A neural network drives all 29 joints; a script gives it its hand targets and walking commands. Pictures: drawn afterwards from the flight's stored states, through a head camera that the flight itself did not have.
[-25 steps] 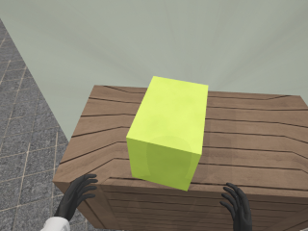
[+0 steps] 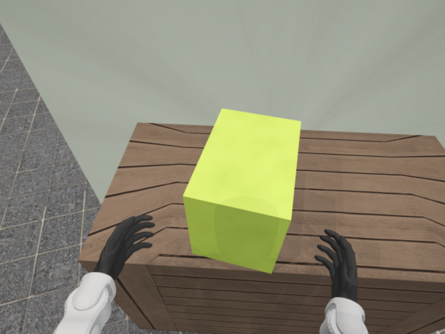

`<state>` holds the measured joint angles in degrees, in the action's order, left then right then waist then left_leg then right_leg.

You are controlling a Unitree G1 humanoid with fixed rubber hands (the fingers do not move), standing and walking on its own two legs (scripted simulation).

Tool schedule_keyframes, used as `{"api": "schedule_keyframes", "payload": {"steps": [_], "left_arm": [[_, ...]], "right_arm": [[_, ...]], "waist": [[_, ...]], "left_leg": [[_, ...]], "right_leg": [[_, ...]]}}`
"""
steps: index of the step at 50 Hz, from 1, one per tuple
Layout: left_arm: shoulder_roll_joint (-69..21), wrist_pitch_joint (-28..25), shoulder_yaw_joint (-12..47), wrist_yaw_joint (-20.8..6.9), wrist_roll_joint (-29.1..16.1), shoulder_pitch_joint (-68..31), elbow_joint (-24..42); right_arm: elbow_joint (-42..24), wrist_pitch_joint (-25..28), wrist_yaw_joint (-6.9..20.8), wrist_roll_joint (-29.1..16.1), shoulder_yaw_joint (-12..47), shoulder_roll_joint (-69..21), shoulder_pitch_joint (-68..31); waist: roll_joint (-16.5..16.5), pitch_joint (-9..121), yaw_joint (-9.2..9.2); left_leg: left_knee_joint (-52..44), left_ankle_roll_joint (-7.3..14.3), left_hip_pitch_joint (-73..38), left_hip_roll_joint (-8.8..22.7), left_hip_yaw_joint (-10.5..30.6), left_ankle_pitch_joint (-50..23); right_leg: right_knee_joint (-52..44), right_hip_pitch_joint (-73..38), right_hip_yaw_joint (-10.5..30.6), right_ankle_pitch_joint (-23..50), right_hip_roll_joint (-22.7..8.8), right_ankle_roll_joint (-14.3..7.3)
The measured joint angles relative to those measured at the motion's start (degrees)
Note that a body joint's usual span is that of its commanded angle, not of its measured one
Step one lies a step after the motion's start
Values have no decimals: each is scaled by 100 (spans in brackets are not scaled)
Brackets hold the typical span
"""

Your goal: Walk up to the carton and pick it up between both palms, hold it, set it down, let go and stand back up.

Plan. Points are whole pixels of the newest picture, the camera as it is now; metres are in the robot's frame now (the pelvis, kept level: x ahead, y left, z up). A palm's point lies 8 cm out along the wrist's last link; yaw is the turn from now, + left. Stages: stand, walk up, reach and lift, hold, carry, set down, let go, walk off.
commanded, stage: reach and lift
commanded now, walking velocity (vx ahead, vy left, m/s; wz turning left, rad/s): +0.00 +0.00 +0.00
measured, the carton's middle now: (245, 188) +0.41 -0.02 -0.01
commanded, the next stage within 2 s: none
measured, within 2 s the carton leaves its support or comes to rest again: neither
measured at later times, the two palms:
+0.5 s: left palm (129, 209) +0.30 +0.20 +0.07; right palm (350, 241) +0.25 -0.19 +0.06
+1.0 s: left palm (143, 164) +0.37 +0.18 +0.11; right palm (359, 199) +0.31 -0.20 +0.10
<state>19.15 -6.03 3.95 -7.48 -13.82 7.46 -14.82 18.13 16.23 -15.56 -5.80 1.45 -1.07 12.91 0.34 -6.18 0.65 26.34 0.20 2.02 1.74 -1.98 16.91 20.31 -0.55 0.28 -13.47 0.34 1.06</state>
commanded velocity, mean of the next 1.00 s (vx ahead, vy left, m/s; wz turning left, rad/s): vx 0.00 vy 0.00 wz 0.00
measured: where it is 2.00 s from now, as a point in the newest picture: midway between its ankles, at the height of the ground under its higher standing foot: outside the picture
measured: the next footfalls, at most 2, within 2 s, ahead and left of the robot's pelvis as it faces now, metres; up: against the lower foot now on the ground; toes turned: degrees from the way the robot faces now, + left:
none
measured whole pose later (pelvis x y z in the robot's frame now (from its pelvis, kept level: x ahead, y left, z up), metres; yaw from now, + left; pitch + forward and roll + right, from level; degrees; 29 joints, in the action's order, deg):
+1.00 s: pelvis -0.02 +0.00 +0.01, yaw +0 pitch -2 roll -1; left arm 17.9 16.0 -2.7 -4.8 -9.7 -32.0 -32.4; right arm 22.5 -10.1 -15.2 -11.4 -3.6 4.5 -21.7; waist -1.9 -2.0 -4.9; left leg 21.5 0.6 7.5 0.9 -2.2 11.8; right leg 17.3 5.7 0.5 -9.3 -0.4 1.3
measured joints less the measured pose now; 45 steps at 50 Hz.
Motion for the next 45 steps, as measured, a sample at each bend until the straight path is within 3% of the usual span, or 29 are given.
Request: {"api": "schedule_keyframes", "payload": {"steps": [15,23,35,45], "left_arm": [[-292,899,-218,115,203,-757,63],[-156,1318,-322,137,200,-1390,-46],[-202,2040,-581,151,317,-2578,-648],[-181,2221,-702,202,420,-3457,-1251]], "right_arm": [[-712,-1022,-50,-119,-6,119,-519],[-721,-1513,-122,-240,-67,174,-1110],[-532,-2230,-81,-533,-172,460,-2003],[24,-2528,-8,-615,-350,555,-3010]], "waist": [[-32,19,-62],[-97,122,-218],[-125,216,-331],[-200,358,-468]], "left_leg": [[-374,-15,-183,-22,-59,-184],[-445,-18,-83,-43,2,-265],[-529,21,92,-52,-79,-395],[-517,32,412,-63,-74,-496]], "right_leg": [[-221,-96,54,119,-18,-5],[-279,-15,-8,170,-36,-2],[-372,186,72,337,-46,23],[-363,500,68,437,-56,34]]}}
